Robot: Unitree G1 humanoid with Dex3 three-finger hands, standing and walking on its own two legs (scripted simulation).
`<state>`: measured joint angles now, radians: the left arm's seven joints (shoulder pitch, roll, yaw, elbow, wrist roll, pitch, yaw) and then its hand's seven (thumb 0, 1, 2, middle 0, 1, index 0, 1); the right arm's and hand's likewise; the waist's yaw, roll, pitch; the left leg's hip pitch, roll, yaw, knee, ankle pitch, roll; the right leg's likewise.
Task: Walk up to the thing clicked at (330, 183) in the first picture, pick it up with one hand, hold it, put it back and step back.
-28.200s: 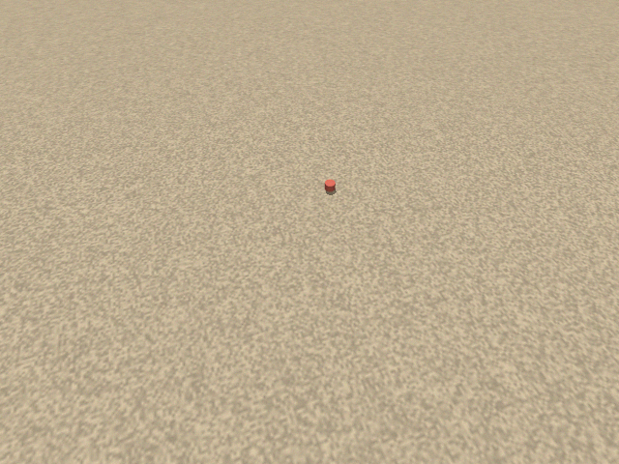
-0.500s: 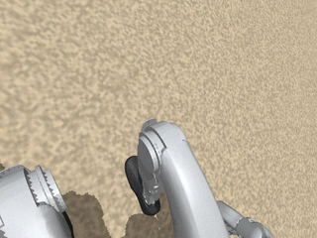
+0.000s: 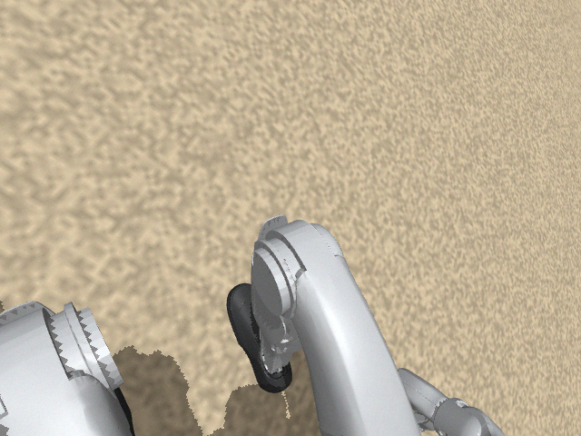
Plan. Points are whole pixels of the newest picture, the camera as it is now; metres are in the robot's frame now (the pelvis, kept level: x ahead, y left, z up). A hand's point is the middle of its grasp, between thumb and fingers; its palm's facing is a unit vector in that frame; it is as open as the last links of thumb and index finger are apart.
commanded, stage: open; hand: left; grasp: from above
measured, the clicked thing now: out of the picture +0.44 +0.35 -0.28
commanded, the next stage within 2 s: withdraw in 0.22 s
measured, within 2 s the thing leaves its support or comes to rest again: neither
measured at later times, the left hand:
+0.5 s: hand out of the picture +0.44 +0.33 -0.24, palm faces -0.39 -0.16 -0.91, open 13.8 cm
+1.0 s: hand out of the picture +0.40 +0.35 -0.07, palm faces -0.49 -0.12 -0.87, open 13.9 cm
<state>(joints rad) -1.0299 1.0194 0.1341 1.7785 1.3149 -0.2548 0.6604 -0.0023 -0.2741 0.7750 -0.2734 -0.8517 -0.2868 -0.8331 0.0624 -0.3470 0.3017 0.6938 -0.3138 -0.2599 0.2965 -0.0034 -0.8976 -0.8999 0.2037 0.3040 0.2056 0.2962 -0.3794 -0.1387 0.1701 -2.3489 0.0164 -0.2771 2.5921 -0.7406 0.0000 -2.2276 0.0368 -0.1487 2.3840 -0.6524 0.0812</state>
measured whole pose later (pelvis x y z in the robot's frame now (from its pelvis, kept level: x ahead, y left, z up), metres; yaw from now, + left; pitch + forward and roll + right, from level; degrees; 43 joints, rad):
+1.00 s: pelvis -0.01 -0.01 +0.06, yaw +8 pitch +32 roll -8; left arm -0.92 0.75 0.02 1.31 1.16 -0.18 0.18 0.00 -0.50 1.00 -0.11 -0.99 -0.11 -1.00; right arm 0.13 -0.32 0.07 0.66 -0.11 -0.04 0.19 0.00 -0.91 -0.90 0.20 0.30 0.21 0.30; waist -0.21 0.03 -0.07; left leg -2.24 0.01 -0.14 2.33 -0.66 0.00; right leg -2.17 -0.01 -0.06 2.23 -0.63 0.05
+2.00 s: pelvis +0.00 -0.01 +0.18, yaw +11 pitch +33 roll -6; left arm -0.26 0.47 0.09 0.45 0.39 0.08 0.00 0.00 0.83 0.89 -0.21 -0.31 -0.22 -0.31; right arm 0.08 -0.30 -0.03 0.56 0.01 -0.02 0.07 0.00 -0.90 -0.90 0.20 0.30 0.20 0.29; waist -0.06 0.03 -0.19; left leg -1.88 0.02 -0.09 1.95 -0.66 0.00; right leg -1.82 -0.03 -0.04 1.88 -0.63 0.04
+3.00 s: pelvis +0.09 +0.01 +0.42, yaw +16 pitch +11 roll -3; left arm 0.50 0.21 0.04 -0.12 -0.05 0.46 0.02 0.01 0.90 0.90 -0.20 -0.30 -0.20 -0.30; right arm 0.26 -0.22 0.03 0.52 0.00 -0.24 -0.18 0.01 -0.90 -0.90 0.21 0.30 0.21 0.30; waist -0.03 0.05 -0.18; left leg -0.70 0.04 -0.06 1.01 -0.50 -0.01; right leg -0.64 -0.03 -0.07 0.93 -0.47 0.03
